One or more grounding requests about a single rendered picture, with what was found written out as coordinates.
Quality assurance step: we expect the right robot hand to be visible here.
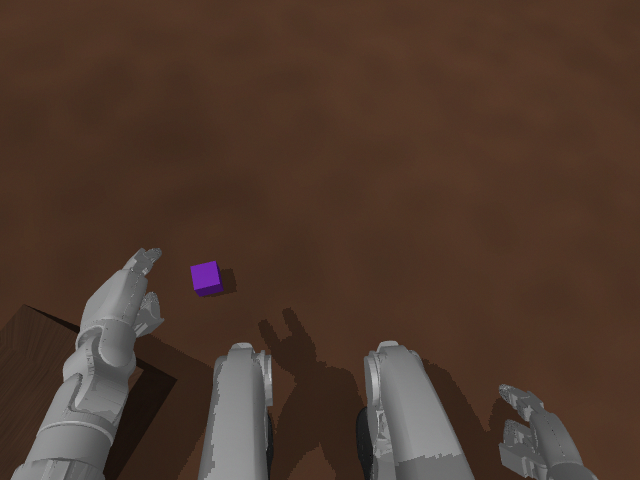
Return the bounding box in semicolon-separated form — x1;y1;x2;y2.
498;384;584;480

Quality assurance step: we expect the left robot hand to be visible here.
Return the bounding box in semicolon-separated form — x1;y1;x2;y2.
80;248;164;338

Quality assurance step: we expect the left robot arm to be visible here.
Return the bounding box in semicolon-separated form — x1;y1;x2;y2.
11;319;136;480

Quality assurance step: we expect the right robot foot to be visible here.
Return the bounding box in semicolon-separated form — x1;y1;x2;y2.
356;407;373;480

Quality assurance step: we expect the right robot arm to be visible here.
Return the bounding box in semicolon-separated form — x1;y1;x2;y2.
546;463;598;480

